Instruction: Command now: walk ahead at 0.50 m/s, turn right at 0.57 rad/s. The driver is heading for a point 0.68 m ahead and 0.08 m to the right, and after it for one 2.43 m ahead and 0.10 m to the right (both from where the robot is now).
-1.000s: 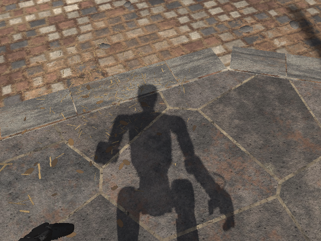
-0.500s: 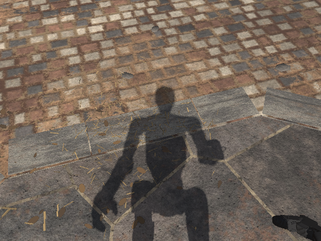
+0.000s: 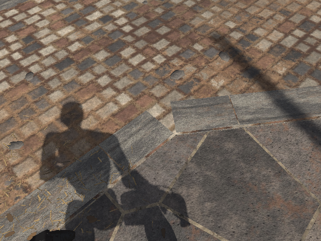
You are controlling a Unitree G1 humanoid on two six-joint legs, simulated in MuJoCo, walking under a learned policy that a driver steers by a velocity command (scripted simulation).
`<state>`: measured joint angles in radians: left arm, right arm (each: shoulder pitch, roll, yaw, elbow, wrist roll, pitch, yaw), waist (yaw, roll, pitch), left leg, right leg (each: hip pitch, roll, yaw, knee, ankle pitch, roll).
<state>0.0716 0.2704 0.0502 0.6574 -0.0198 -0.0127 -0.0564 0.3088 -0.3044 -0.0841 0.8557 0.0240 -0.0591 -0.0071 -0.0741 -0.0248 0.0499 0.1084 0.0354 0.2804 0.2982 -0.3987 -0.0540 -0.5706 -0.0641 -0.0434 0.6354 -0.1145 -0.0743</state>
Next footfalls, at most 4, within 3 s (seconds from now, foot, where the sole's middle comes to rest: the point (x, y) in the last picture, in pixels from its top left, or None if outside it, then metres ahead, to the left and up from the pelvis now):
0.02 right None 0.19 -0.10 -0.76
0.52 left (153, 227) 0.51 0.04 -0.76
1.02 right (226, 187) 0.66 -0.29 -0.76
1.52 left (169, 132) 0.97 -0.07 -0.76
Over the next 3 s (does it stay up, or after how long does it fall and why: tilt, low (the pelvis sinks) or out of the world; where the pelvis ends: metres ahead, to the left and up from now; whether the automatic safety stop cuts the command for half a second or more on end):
stays up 1.59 -0.01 0.00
